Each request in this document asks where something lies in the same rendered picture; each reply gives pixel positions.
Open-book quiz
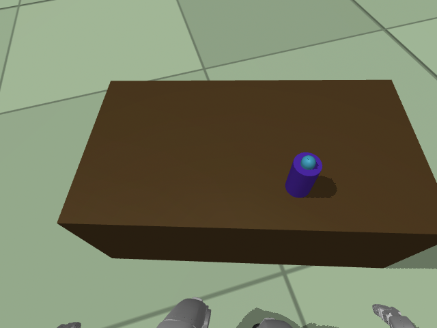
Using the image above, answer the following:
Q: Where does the right robot hand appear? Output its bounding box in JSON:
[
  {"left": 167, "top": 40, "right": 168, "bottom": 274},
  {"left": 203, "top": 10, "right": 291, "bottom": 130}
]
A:
[{"left": 372, "top": 304, "right": 415, "bottom": 328}]

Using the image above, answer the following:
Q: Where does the bottle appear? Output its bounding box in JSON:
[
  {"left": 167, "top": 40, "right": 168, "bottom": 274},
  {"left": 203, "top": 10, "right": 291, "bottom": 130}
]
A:
[{"left": 285, "top": 152, "right": 322, "bottom": 198}]

